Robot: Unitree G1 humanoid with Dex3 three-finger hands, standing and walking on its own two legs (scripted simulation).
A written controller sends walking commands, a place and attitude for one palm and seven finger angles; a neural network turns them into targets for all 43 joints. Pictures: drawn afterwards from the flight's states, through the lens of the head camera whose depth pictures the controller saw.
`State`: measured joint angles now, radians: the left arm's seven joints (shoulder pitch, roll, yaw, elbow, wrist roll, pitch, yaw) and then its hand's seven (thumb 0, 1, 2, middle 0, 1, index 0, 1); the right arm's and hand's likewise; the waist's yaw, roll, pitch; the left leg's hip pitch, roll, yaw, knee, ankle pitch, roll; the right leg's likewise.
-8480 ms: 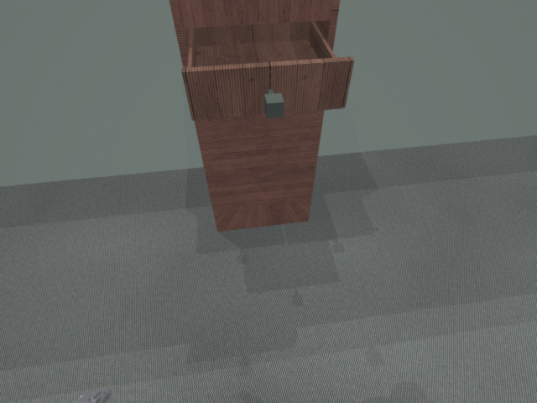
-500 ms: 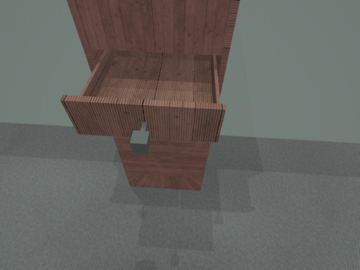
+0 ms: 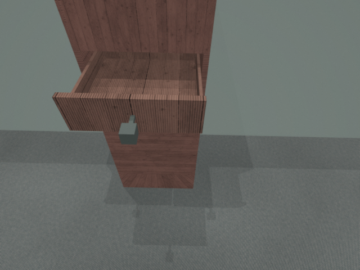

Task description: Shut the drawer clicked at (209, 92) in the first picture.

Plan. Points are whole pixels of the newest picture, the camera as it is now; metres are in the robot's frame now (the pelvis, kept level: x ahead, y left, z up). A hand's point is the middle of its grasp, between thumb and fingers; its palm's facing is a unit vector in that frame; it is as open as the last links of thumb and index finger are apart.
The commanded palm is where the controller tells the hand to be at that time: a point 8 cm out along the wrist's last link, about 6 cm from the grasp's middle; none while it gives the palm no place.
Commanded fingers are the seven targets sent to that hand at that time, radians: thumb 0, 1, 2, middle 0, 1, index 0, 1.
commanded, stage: come to a stop and stand still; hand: left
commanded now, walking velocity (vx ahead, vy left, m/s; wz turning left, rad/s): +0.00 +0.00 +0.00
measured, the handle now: (130, 127) +0.44 +0.15 +0.06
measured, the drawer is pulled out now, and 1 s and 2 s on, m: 0.23 0.23 0.23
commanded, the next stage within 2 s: look again from close up in 0.06 s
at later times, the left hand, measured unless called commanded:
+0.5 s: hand out of the picture +0.03 +0.21 -0.18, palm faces +0.02 -0.98 -0.22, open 7.3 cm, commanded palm none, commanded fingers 0.00 0.90 0.90 -0.20 -0.30 -0.20 -0.30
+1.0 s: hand out of the picture +0.03 +0.21 -0.19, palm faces -0.02 -0.98 -0.18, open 7.3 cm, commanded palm none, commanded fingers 0.00 0.90 0.90 -0.20 -0.30 -0.20 -0.30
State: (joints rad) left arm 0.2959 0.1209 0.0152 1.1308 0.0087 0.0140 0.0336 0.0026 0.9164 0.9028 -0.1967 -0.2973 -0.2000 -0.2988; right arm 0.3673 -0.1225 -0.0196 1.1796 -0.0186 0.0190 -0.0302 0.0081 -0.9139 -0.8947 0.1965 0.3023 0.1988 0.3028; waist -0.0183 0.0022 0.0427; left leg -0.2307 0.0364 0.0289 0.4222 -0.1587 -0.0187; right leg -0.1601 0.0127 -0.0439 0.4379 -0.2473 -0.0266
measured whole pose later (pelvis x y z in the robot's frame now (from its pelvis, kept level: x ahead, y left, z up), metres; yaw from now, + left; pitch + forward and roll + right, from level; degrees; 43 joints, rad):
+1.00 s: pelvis +0.04 +0.03 -0.01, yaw -2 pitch +0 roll +1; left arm 0.32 0.18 0.01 1.07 0.04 0.02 0.02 0.00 0.91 0.90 -0.20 -0.30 -0.20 -0.30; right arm 0.25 -0.15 -0.01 1.08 -0.02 -0.01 -0.03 0.01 -0.91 -0.89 0.20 0.30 0.20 0.30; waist 0.00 -0.04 0.02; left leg -0.25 -0.01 0.07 0.50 -0.26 0.03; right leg -0.21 -0.04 -0.02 0.56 -0.38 -0.01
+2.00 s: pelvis +0.03 +0.00 -0.01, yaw -2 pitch -3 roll -1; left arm 0.30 0.20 0.00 0.92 0.02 0.01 0.05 0.00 0.91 0.90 -0.20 -0.30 -0.20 -0.30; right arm 0.32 -0.16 -0.01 1.00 -0.02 0.02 -0.01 0.01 -0.92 -0.89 0.20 0.30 0.20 0.30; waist -0.02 -0.02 0.01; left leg -0.31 -0.01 0.06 0.61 -0.25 0.06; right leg -0.17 0.03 -0.08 0.57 -0.36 -0.04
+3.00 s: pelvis +0.06 +0.03 +0.00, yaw -2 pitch +0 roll +0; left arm 0.29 0.17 -0.02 1.08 0.02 -0.01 0.04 0.00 0.91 0.90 -0.20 -0.30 -0.20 -0.30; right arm 0.25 -0.15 0.01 1.13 -0.01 -0.03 -0.02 0.01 -0.92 -0.89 0.20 0.30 0.20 0.30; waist 0.00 -0.04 0.02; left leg -0.24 -0.06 0.08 0.41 -0.17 0.09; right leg -0.12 0.00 -0.04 0.41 -0.29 0.00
